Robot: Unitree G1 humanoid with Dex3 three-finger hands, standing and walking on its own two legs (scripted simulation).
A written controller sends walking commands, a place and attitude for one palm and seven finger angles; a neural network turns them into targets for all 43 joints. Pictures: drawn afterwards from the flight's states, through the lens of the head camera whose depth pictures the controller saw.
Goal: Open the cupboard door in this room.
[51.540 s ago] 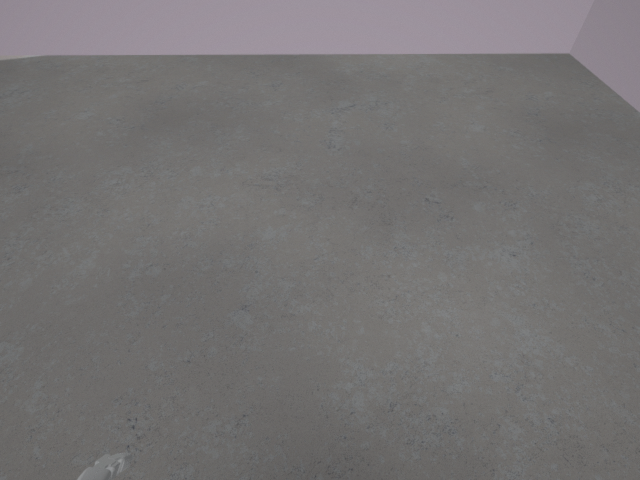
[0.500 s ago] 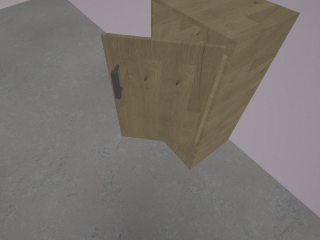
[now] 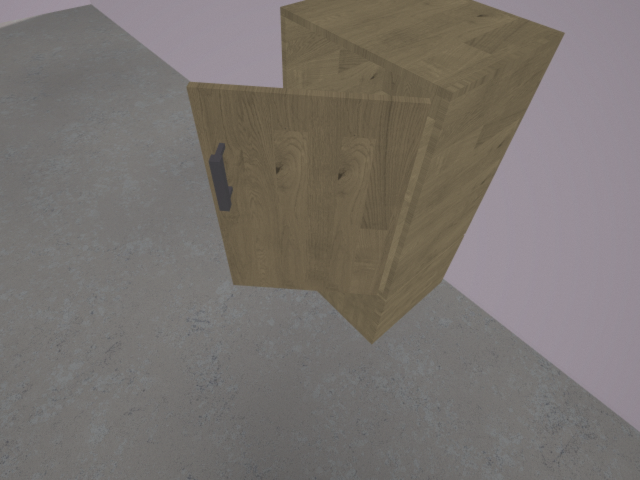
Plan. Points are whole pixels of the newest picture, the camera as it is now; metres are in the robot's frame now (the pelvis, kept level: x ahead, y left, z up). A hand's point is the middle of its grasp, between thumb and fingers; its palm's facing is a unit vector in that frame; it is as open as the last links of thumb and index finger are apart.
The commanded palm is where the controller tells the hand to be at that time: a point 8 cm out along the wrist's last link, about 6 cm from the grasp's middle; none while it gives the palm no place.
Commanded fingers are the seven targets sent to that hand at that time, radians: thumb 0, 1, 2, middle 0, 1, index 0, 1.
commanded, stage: look again from close up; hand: left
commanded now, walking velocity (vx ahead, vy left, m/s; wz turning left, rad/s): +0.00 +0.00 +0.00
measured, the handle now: (223, 177) +0.64 +0.22 -0.03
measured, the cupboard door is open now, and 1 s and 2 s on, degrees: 45 45 45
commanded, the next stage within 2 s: shuffle to correct the standing spot in 0.40 s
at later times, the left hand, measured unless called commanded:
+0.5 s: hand out of the picture -0.07 +0.15 -0.18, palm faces +0.03 -0.98 -0.19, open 7.4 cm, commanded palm none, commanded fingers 0.00 0.90 0.90 -0.20 -0.30 -0.20 -0.30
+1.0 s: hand out of the picture -0.02 +0.15 -0.18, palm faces +0.09 -0.98 -0.18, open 7.4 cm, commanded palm none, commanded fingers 0.00 0.90 0.90 -0.20 -0.30 -0.20 -0.30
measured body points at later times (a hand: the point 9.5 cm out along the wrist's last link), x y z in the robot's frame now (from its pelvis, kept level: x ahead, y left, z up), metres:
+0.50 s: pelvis -0.06 -0.02 -0.01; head -0.07 -0.02 +0.44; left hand -0.07 +0.20 -0.16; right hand -0.06 -0.25 -0.16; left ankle -0.01 +0.09 -0.74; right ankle -0.04 -0.15 -0.74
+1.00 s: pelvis -0.02 -0.02 -0.01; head -0.02 -0.03 +0.44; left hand -0.02 +0.20 -0.16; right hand -0.05 -0.23 -0.17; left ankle -0.01 +0.09 -0.72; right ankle -0.02 -0.12 -0.74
